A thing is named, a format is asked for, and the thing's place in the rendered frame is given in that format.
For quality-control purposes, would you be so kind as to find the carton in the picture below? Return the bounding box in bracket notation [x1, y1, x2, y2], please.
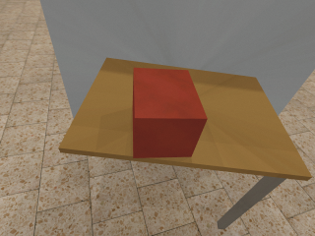
[132, 67, 208, 158]

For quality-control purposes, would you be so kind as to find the table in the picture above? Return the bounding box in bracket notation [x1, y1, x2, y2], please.
[59, 57, 312, 230]

